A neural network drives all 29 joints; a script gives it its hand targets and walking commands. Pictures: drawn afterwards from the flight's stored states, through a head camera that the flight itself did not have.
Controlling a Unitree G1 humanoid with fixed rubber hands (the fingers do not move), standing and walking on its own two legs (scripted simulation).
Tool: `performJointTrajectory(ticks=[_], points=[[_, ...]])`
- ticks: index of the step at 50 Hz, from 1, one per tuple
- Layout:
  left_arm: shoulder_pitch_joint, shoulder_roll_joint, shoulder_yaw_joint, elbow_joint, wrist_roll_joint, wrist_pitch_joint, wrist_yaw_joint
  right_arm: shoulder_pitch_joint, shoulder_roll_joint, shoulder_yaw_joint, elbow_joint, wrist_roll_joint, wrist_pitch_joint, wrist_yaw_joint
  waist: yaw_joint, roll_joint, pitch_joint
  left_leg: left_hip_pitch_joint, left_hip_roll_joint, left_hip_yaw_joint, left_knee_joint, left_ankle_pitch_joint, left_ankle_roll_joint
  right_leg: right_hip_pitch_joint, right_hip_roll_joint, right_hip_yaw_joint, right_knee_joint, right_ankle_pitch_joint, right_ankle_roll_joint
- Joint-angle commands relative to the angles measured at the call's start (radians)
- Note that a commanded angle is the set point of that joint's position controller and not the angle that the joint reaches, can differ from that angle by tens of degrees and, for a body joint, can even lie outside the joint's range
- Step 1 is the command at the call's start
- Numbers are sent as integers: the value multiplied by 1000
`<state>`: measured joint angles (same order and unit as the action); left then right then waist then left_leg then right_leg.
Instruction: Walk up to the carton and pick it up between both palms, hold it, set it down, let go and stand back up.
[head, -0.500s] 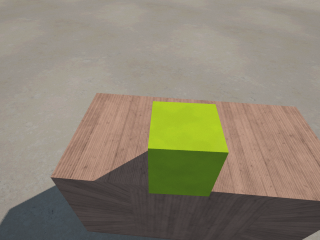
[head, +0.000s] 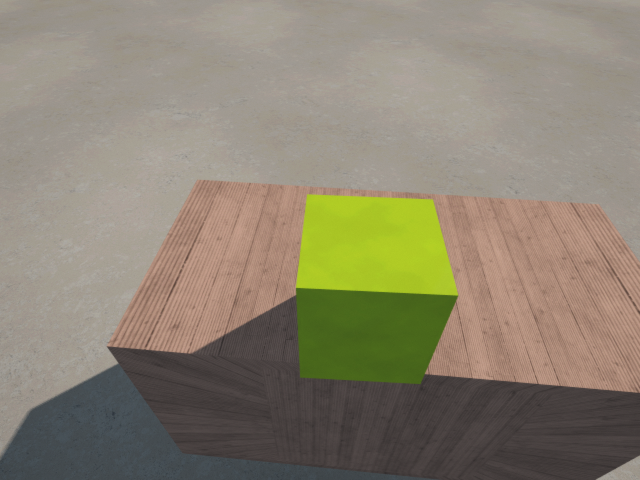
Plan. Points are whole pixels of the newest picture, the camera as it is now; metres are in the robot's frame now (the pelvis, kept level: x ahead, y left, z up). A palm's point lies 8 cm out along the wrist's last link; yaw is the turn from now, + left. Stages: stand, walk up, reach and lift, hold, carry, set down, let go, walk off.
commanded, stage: stand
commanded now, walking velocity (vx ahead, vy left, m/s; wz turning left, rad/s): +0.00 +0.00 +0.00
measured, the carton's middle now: (364, 290) +0.45 -0.06 -0.04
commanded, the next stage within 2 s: none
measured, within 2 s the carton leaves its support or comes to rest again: neither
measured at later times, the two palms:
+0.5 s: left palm out of the picture +0.06 +0.24 -0.13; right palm out of the picture +0.04 -0.26 -0.12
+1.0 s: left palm out of the picture +0.06 +0.25 -0.13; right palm out of the picture +0.07 -0.25 -0.12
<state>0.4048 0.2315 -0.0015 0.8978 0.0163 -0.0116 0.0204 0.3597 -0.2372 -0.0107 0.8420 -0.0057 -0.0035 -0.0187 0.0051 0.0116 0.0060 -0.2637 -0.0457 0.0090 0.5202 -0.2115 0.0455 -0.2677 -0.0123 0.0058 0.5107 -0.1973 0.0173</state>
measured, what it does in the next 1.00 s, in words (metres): stands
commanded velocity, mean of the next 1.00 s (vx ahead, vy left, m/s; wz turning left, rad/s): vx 0.00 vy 0.00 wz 0.00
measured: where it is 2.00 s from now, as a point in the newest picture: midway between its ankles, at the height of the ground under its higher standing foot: outside the picture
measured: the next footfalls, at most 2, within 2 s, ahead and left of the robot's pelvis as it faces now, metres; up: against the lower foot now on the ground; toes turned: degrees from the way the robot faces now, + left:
none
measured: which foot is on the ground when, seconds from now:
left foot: down 0.00-1.00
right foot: down 0.00-1.00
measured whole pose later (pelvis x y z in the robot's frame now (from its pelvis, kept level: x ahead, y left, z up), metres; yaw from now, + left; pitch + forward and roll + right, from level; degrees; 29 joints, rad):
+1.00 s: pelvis +0.04 +0.00 +0.01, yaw +0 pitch -3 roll +0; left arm 0.31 0.24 -0.02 0.95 0.01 0.00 0.03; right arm 0.32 -0.23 0.02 0.90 0.01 -0.01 -0.04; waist 0.00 0.00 0.05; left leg -0.17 -0.05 -0.01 0.47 -0.25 0.04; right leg -0.17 -0.01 0.02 0.46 -0.24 0.02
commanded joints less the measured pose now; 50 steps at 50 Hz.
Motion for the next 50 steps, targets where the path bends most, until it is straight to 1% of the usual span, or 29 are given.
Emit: performJointTrajectory(ticks=[1, 8, 9, 10, 11, 13, 14, 15, 17, 19, 20, 21, 24, 25, 26, 27, 28, 29, 30, 31, 32, 33, 34, 35, 38, 39, 40, 45, 50], points=[[43, 128, 32, -51, -2, -12, 6, 37, -135, -35, -55, 0, -14, -6, -5, -14, 112, -94, 123, -175, -208, -281, -17, -48, -60, 112, -135, -197, -25], [34, 125, 32, -44, -5, -11, 9, 41, -125, -31, -37, 1, -15, -9, -4, -13, 103, -73, 121, -168, -192, -217, -20, -36, -66, 120, -140, -162, -29], [28, 125, 31, -43, -11, -9, 9, 44, -133, -28, -34, 0, -12, -10, -17, -46, 111, -72, 116, -159, -166, -197, -8, -17, -63, 125, -141, -168, -31], [33, 132, 32, -43, -11, -11, 11, 68, -120, -25, -29, 0, -14, -14, -6, -1, 87, -47, 111, -155, -163, -152, -7, -4, -77, 132, -145, -139, -38], [18, 136, 24, -36, -15, -12, 8, 57, -115, -20, -30, 6, -14, -10, -10, -28, 87, -36, 111, -141, -160, -135, -7, -28, -76, 132, -144, -136, -41], [20, 137, 32, -39, -12, -10, 8, 43, -140, -24, -33, 1, -14, -13, -2, 12, 82, -37, 113, -143, -160, -150, -7, -12, -66, 120, -140, -124, -34], [-1, 155, 41, -44, -10, -9, 7, 31, -122, -21, -34, 8, -14, -12, -6, -64, 71, -23, 110, -133, -139, -134, -8, -10, -67, 137, -153, -148, -35], [-8, 154, 36, -44, -10, -8, 12, 64, -127, -19, -37, 9, -16, -12, -25, -90, 60, -8, 111, -135, -126, -100, -6, 16, -75, 136, -152, -129, -35], [-9, 136, 24, -49, -17, -8, 13, 81, -126, -12, -19, 5, -17, -19, -19, -21, 110, -26, 113, -138, -142, -67, -12, 6, -79, 138, -154, -111, -41], [-3, 131, 20, -48, -15, -4, 13, 66, -120, -6, -13, -4, -14, -20, -5, 14, 153, -37, 110, -138, -145, -65, -20, -13, -72, 138, -153, -118, -44], [9, 126, 18, -41, -16, -2, 13, 55, -129, -9, -19, -2, -13, -20, -13, 41, 135, -37, 116, -140, -144, -78, -15, 1, -69, 124, -147, -93, -43], [0, 149, 26, -44, -15, 1, 9, 45, -123, -10, -13, -2, -12, -20, -9, 0, 131, -38, 113, -156, -151, -99, -15, -2, -60, 122, -138, -103, -49], [-32, 147, 25, -55, -13, -2, 12, 39, -143, -7, -22, 7, -15, -20, -12, -24, 92, -24, 121, -150, -161, -74, -2, 56, -68, 112, -124, -45, -39], [-19, 153, 23, -56, -12, -5, 12, 60, -135, -2, -19, 7, -16, -21, -16, -18, 89, -3, 128, -162, -164, -42, -6, 57, -76, 116, -125, -23, -40], [-31, 144, 23, -49, -16, -5, 10, 43, -121, -1, -7, 7, -16, -20, -3, -17, 90, -11, 116, -145, -159, -61, -6, 47, -62, 115, -130, -45, -40], [6, 125, 18, -41, -16, -4, 10, 33, -129, -4, -7, 6, -13, -23, 7, 20, 110, 10, 118, -151, -163, -56, -5, 32, -67, 124, -128, -32, -35], [-23, 130, 16, -40, -12, -3, 12, 48, -131, -1, -11, 0, -16, -23, -12, -10, 89, 24, 126, -149, -163, -35, -5, 56, -72, 108, -119, -30, -38], [-38, 135, 12, -48, -15, 0, 15, 59, -143, -8, -4, 4, -14, -23, -20, -2, 75, 13, 120, -150, -167, -41, -9, 54, -64, 116, -125, -21, -34], [-39, 142, 15, -46, -17, -1, 13, 68, -127, 0, 1, 2, -15, -26, -16, 7, 137, -18, 115, -153, -165, -44, -8, 56, -68, 113, -128, -34, -34], [-30, 144, 16, -45, -19, -2, 11, 46, -133, -2, 3, 0, -13, -23, -5, -20, 107, 14, 121, -148, -161, -23, -5, 49, -71, 117, -133, -32, -34], [-30, 144, 16, -38, -19, 1, 11, 12, -162, -9, -7, 3, -10, -21, 10, 60, 127, -2, 114, -128, -158, -37, -11, 26, -66, 121, -140, -23, -35], [-14, 155, 18, -37, -16, -2, 10, 33, -128, 0, -17, 4, -10, -20, -9, -5, 119, 22, 118, -133, -149, -12, -8, 48, -72, 111, -133, 1, -30], [-49, 173, 19, -40, -13, -2, 10, 61, -121, 6, 1, 3, -12, -20, -20, -11, 124, 2, 119, -141, -159, 20, -8, 70, -74, 106, -125, 18, -33], [-26, 152, 21, -41, -12, -2, 9, 56, -156, -5, -1, 6, -13, -19, 3, 19, 81, 28, 119, -145, -164, -3, -4, 88, -70, 109, -131, -7, -37], [-46, 152, 14, -35, -16, 2, 14, 24, -155, -6, -7, 5, -8, -22, 0, -40, 143, 10, 121, -143, -168, -43, -6, 37, -61, 119, -138, -37, -35], [-24, 163, 17, -29, -15, 3, 13, 8, -161, -8, -18, 3, -9, -21, 6, -26, 127, 23, 120, -148, -170, -61, -5, 42, -64, 110, -146, -39, -33], [-33, 162, 14, -21, -10, 3, 11, 34, -145, -3, -15, 8, -12, -18, -11, 10, 95, 43, 120, -151, -173, -36, 0, 69, -75, 116, -137, -32, -35], [-51, 114, 2, -8, -12, 6, 15, -1, -129, -5, 0, 12, -13, -20, 0, -1, 119, 4, 135, -165, -210, -37, -25, 42, -64, 100, -137, 7, -17], [-43, 127, 4, 14, -13, -2, 23, 13, -126, -5, 19, 10, -20, -23, -2, -7, 50, 62, 134, -150, -190, 97, -24, 82, -79, 100, -132, 79, -18]])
